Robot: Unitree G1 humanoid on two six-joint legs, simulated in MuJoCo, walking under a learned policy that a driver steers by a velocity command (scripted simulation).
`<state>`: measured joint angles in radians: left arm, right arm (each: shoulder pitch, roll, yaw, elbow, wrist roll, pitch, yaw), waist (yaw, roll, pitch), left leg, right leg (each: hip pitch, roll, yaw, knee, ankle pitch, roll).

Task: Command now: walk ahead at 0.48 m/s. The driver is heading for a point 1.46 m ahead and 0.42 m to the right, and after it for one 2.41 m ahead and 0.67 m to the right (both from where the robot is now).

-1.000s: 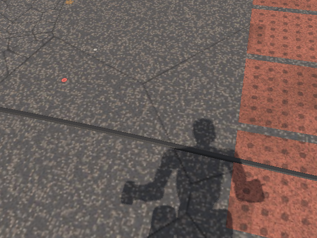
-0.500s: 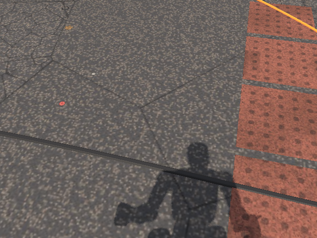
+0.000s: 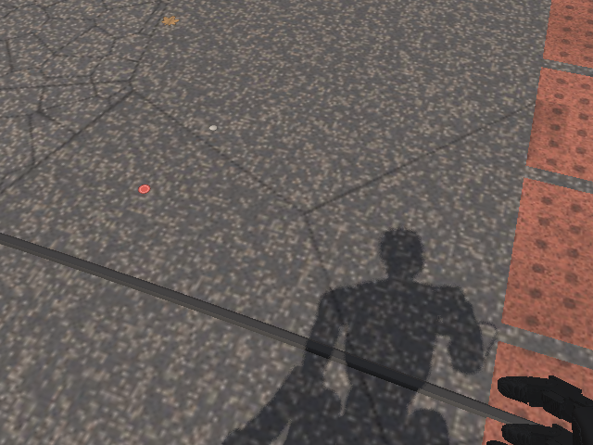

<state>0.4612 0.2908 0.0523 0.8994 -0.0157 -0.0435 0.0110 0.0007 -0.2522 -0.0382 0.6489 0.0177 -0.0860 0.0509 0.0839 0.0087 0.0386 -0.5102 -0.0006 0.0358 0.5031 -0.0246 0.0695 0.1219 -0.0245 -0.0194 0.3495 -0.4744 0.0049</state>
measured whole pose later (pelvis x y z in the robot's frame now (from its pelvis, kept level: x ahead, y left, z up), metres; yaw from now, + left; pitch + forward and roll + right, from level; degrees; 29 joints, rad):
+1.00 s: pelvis +0.55 -0.02 +0.02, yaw -3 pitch +2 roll -2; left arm 0.39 0.28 0.06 0.88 -0.02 -0.06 0.00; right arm 0.01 -0.26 -0.03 0.76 0.01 -0.09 0.03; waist 0.09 0.04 0.03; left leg -0.56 0.06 -0.05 0.51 0.04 -0.01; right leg 0.01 0.05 0.01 0.26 -0.30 -0.03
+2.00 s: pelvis +0.88 -0.04 +0.01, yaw -37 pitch +2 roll +0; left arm 0.17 0.31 0.09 0.62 -0.02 0.05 0.04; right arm 0.25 -0.30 -0.06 0.84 -0.01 -0.01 -0.02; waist -0.03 -0.02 -0.03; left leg -0.27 -0.01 -0.03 0.55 -0.35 0.01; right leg -0.51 0.13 0.15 0.61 -0.29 -0.03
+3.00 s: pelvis +1.00 -0.21 +0.02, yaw -33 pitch +2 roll -2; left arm 0.08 0.31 0.08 0.80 0.00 0.02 0.04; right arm 0.20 -0.30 -0.06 0.71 0.01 0.00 -0.02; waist -0.02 -0.02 0.06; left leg -0.32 -0.03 -0.04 0.48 -0.20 0.05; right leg -0.47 0.03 0.02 1.04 -0.48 0.05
